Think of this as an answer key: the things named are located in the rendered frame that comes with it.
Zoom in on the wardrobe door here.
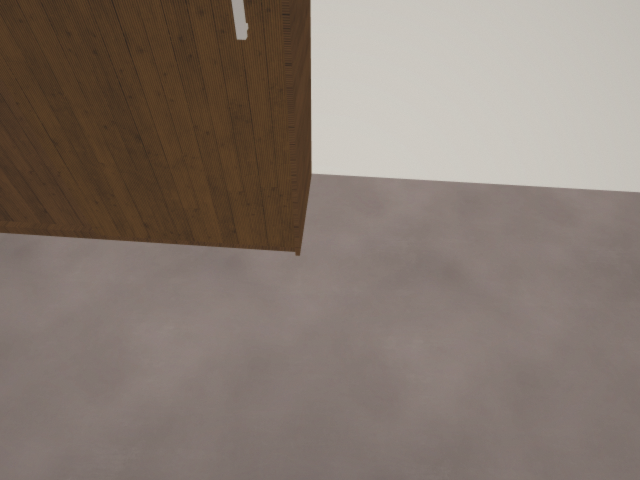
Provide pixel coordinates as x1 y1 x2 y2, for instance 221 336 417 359
0 0 295 248
0 78 91 227

